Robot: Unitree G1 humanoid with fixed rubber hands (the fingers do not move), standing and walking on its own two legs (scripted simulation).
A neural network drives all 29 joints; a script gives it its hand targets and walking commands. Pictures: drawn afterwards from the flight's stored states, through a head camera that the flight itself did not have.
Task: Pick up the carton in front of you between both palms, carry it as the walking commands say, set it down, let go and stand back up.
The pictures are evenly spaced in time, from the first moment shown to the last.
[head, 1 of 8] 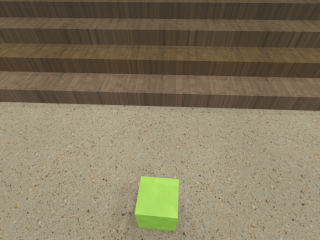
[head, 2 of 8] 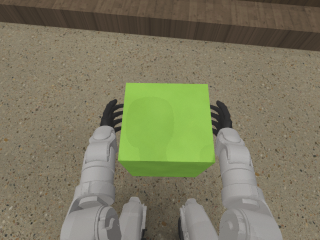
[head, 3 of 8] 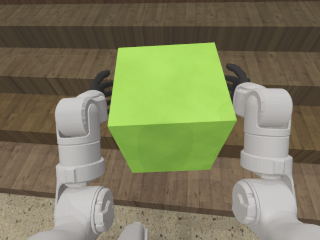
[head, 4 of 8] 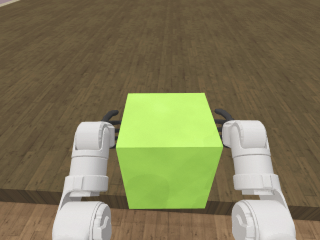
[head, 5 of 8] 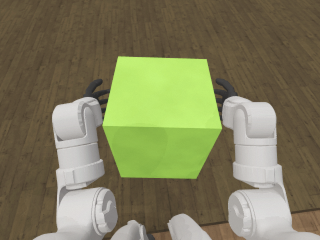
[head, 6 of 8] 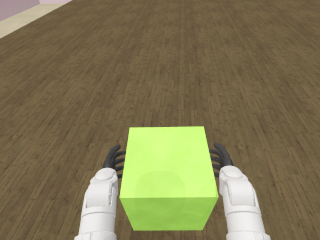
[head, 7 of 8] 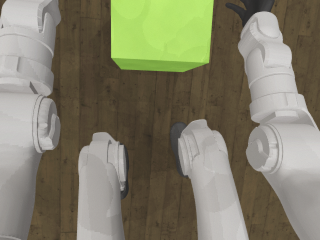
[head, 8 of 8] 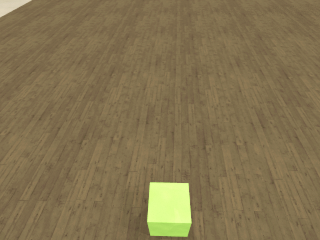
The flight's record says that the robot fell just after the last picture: no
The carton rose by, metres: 2.03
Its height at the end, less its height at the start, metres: +1.26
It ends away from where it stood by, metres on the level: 4.69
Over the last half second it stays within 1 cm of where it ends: yes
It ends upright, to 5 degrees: yes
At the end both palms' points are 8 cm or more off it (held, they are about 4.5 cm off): yes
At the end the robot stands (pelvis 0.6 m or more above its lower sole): yes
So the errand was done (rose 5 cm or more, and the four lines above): yes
